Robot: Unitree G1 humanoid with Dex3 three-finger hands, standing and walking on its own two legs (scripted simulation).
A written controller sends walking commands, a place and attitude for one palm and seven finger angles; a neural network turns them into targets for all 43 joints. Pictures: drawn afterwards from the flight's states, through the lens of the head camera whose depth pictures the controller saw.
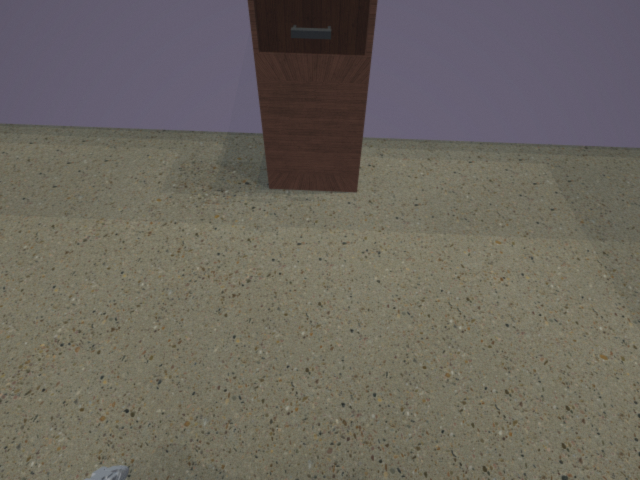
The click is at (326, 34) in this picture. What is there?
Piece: drawer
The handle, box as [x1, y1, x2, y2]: [291, 25, 330, 38]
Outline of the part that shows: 291,27 291,37 330,38 330,26 328,26 327,29 297,28 296,25 293,25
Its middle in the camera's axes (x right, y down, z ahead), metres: -0.03 -0.71 +1.31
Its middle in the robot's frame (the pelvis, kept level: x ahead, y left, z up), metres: +1.46 +0.10 -0.02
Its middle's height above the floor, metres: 0.74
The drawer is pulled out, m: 0.00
